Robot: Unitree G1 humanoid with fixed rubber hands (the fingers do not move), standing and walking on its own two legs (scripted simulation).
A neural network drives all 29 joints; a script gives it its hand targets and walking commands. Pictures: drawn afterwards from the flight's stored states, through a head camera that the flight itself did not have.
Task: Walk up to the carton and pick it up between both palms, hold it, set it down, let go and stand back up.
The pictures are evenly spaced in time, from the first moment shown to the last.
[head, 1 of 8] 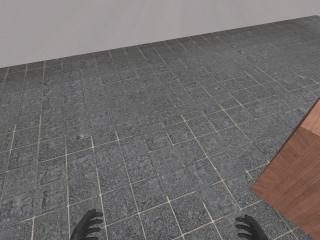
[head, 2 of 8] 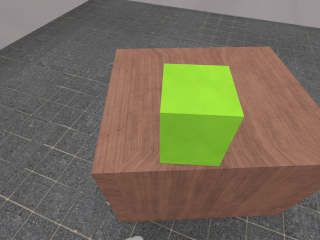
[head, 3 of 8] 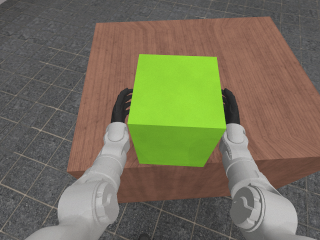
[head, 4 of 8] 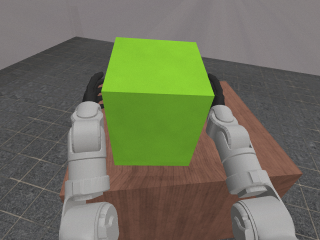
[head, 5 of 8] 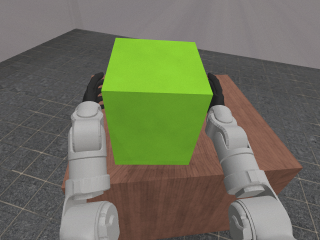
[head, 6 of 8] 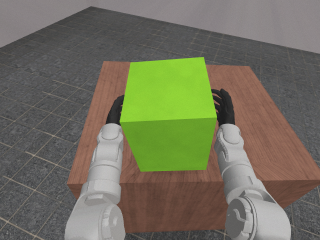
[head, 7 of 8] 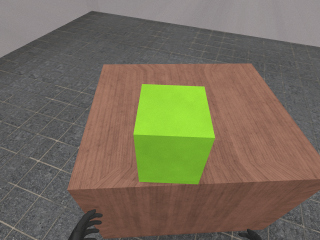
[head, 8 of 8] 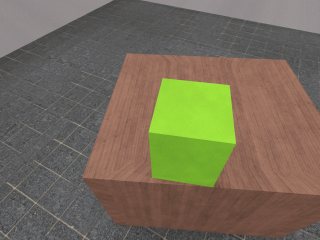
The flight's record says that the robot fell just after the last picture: no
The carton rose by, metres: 0.22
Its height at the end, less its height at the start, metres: +0.00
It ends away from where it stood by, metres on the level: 0.01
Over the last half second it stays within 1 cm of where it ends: yes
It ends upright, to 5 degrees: yes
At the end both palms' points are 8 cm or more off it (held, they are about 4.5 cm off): yes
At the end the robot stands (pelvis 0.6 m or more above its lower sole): yes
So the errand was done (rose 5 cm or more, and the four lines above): yes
